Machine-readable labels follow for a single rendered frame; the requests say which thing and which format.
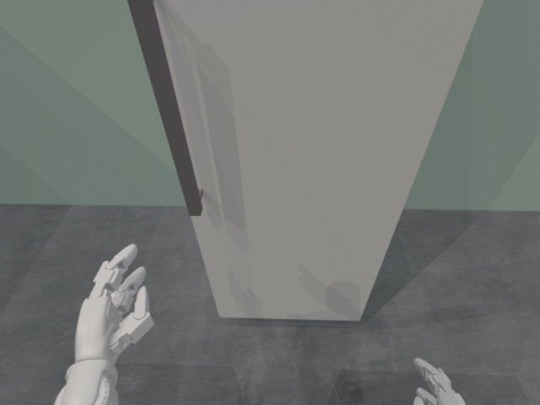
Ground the handle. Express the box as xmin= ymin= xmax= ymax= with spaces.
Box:
xmin=127 ymin=0 xmax=203 ymax=216

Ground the left robot forearm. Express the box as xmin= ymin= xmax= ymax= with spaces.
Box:
xmin=54 ymin=358 xmax=119 ymax=405

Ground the fridge door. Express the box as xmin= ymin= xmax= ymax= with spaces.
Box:
xmin=154 ymin=0 xmax=484 ymax=321

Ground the robot right hand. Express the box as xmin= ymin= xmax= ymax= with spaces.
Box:
xmin=413 ymin=358 xmax=466 ymax=405

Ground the robot left hand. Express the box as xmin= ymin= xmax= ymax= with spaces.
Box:
xmin=75 ymin=244 xmax=154 ymax=366

